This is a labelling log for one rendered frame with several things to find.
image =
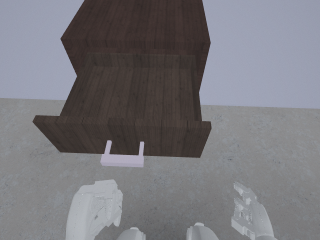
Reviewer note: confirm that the drawer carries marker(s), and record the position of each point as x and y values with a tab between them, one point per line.
128	98

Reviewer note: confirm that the cabinet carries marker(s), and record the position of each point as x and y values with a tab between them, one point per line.
164	27

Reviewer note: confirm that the right robot thigh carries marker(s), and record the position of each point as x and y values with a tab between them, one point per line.
199	232

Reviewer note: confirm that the left robot hand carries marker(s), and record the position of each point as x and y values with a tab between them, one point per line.
101	199

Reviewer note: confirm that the right robot hand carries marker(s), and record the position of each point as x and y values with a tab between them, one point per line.
255	221

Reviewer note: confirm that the handle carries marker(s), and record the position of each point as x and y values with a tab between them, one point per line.
119	160

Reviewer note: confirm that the robot thigh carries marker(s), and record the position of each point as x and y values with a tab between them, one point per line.
199	232
132	234

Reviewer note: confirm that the left robot thigh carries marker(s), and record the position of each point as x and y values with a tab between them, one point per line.
132	234

